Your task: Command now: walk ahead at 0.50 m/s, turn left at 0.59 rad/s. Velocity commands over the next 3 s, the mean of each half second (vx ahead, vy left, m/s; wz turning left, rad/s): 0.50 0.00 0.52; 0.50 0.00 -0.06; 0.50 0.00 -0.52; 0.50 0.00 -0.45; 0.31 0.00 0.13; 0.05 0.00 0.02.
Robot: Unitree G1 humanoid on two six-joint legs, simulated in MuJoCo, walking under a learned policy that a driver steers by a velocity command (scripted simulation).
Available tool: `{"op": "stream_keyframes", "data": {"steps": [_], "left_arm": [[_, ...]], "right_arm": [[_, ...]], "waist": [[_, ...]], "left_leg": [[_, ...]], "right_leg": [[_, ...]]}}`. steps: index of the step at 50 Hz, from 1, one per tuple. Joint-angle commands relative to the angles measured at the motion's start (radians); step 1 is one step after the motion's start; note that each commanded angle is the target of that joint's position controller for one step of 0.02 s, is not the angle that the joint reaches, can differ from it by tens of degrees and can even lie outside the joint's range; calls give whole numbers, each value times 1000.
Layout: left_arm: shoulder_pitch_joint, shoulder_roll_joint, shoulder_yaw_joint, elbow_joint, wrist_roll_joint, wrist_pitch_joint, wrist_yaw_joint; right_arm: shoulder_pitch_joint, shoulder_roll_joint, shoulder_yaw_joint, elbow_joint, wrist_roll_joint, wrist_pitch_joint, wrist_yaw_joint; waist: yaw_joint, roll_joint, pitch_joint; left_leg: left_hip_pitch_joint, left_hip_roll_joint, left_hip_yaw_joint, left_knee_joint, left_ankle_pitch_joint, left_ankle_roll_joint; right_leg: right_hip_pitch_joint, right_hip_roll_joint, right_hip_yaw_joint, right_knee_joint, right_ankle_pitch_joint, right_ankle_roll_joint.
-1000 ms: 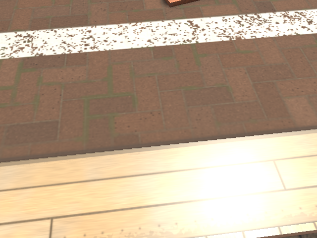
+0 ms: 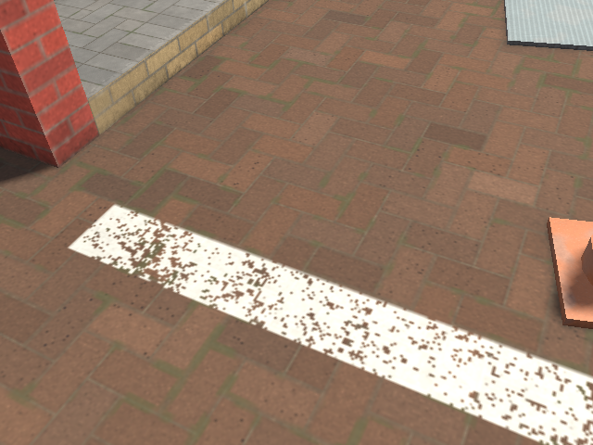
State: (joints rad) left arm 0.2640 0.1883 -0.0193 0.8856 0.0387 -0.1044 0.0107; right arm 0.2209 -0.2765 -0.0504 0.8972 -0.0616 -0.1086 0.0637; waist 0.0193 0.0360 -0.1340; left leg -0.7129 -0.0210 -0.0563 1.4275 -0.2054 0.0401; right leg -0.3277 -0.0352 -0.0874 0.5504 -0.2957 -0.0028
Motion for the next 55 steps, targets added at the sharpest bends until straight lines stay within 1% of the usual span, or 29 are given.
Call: {"op": "stream_keyframes", "data": {"steps": [1, 3, 8, 9, 11, 14, 16, 17, 18, 19, 20, 21, 22, 23, 24, 27, 30, 33, 37, 39, 41, 42, 43, 44, 45, 46, 48, 51, 55], "left_arm": [[-33, 23, 6, -37, 7, -19, 22], [44, 55, 18, -1, 38, -26, 20], [155, 90, 18, 73, 34, -35, -11], [112, 202, 64, 64, -49, -9, 13], [152, 207, 71, 72, -53, 0, 29], [164, 221, 90, 72, -48, 13, 34], [169, 245, 106, 69, -60, 27, 42], [157, 246, 107, 63, -62, 31, 42], [146, 231, 103, 38, -46, 19, 38], [256, 87, 59, 0, -8, -15, 8], [186, 140, 69, -9, -62, -59, -14], [47, 174, 86, -53, -101, -70, -11], [1, 178, 85, -73, -89, -67, 1], [-3, 182, 94, -63, -64, -53, 14], [32, 176, 100, -61, -56, -35, 15], [21, 127, 95, -87, -44, 2, 18], [-83, 112, 84, -113, -28, 3, 15], [-187, 99, 75, -124, -42, -1, 2], [-274, 125, 76, -147, -59, 3, -21], [-284, 139, 79, -162, -58, 3, -35], [-190, 166, 95, -139, -53, 2, -43], [-57, 207, 118, -96, -48, 2, -41], [99, 289, 142, -70, -45, 3, -37], [147, 346, 155, -54, -50, 2, -48], [149, 257, 132, -75, -58, 6, -48], [86, 220, 124, -97, -52, 8, -41], [-12, 198, 117, -127, -39, 15, -34], [-26, 172, 110, -141, -44, 11, -25], [28, 215, 127, -137, -58, 15, -3]], "right_arm": [[-125, 33, 10, -80, 12, -1, 32], [-167, 51, 14, -89, 23, -4, 49], [-234, 58, 20, -98, 17, 25, 57], [-319, 50, 19, -171, 143, 45, 16], [-374, 39, 21, -207, 122, 56, -3], [-374, 11, 0, -251, 96, 70, 0], [-257, -22, -24, -245, 86, 76, 1], [-90, -69, -55, -202, 82, 76, -7], [97, -140, -85, -149, 75, 82, -30], [105, -235, -91, -141, 77, 77, -46], [231, -180, -77, -127, 63, 80, -54], [173, -130, -68, -119, 62, 74, -58], [46, -86, -55, -146, 80, 66, -56], [-43, -44, -39, -168, 79, 58, -52], [-82, -17, -30, -171, 67, 48, -49], [-60, -47, -34, -148, 60, 30, -52], [3, -82, -43, -128, 64, 27, -72], [64, -100, -48, -108, 76, 28, -77], [113, -119, -57, -80, 81, 31, -74], [119, -124, -63, -69, 79, 37, -78], [82, -128, -66, -76, 78, 46, -83], [81, -103, -59, -83, 72, 50, -87], [87, -69, -43, -117, 47, 49, -95], [187, 14, -18, -137, 44, 26, -85], [144, -66, -31, -125, 62, 1, -76], [44, -98, -38, -150, 84, -15, -71], [-40, -86, -39, -173, 54, -23, -84], [-34, -67, -46, -195, 49, -1, -93], [-144, -32, -35, -233, 47, 10, -95]], "waist": [[0, -119, 67], [18, -89, 61], [13, -101, 124], [12, -61, 240], [33, -68, 245], [11, -137, 204], [-58, -177, 132], [-137, -162, 51], [-202, -108, -48], [-68, 142, -162], [-147, 91, -318], [-149, 57, -159], [-90, -13, -57], [-41, -49, -2], [2, -45, 25], [38, -9, 89], [6, 0, 122], [-42, 19, 127], [-77, 38, 145], [-69, 46, 153], [-6, 51, 107], [43, 14, 29], [82, -129, -83], [30, -411, -161], [68, -288, -169], [79, -204, -65], [31, -51, 32], [-22, -102, 48], [-2, -97, 84]], "left_leg": [[-207, 106, -26, -132, 81, 0], [-232, 111, 0, -266, 183, -1], [-129, 109, 42, -562, 323, 12], [-96, 92, 52, -602, 290, 25], [-29, 87, 81, -693, 297, 40], [79, 24, 160, -757, 160, 82], [256, -46, 205, -797, 39, 125], [485, -70, 185, -918, 116, 165], [863, 38, 3, -884, 217, 212], [1226, 333, -488, -867, 321, 393], [1219, 403, -703, -1067, 117, 447], [1087, 342, -537, -1104, 98, 371], [883, 300, -405, -1128, 117, 311], [705, 269, -322, -1159, 175, 280], [577, 244, -268, -1184, 191, 270], [392, 214, -176, -1248, 173, 270], [363, 176, -100, -1260, 208, 243], [403, 161, -61, -1245, 173, 204], [575, 232, -81, -1195, 106, 177], [646, 266, -81, -1155, 135, 153], [669, 244, -29, -1032, 358, 109], [643, 187, 32, -848, 484, 79], [457, 123, 113, -521, 299, 27], [28, -56, 83, -219, -269, -45], [-101, -10, -46, -101, -308, -30], [-160, 34, -44, -90, -212, -12], [-77, 99, -31, -214, -93, -10], [26, 111, -26, -357, -62, -37], [38, 80, -15, -614, 115, -76]], "right_leg": [[205, -237, 216, -371, 261, -213], [275, -229, 111, -385, 416, -217], [303, -247, -41, -421, 626, -211], [222, -218, -112, -418, 464, -95], [239, -236, -117, -417, 432, -70], [365, -247, -153, -277, 861, -63], [398, -260, -155, -52, 1175, -64], [339, -228, -162, 147, 1144, -46], [33, -184, -145, 435, 799, -19], [-411, -4, -64, 810, -292, 22], [-487, 28, 147, 952, -302, 17], [-568, -25, 149, 950, -186, 2], [-531, -79, 142, 851, -75, -2], [-450, -111, 138, 788, -31, 9], [-364, -133, 154, 740, -12, 13], [-319, -143, 141, 610, 34, 34], [-323, -129, 123, 390, 237, 43], [-263, -80, 98, 166, 377, 36], [-299, -64, 107, 51, 325, 1], [-297, -51, 101, 24, 231, -41], [-149, -1, 57, -23, 182, -86], [27, 29, 50, -32, 198, -113], [281, -129, 285, -35, 281, -174], [608, -293, 783, -192, 70, -350], [649, -293, 854, -256, -90, -327], [554, -264, 721, -252, -54, -287], [314, -203, 558, -271, 141, -265], [192, -148, 468, -316, 280, -266], [137, -106, 386, -325, 354, -243]]}}
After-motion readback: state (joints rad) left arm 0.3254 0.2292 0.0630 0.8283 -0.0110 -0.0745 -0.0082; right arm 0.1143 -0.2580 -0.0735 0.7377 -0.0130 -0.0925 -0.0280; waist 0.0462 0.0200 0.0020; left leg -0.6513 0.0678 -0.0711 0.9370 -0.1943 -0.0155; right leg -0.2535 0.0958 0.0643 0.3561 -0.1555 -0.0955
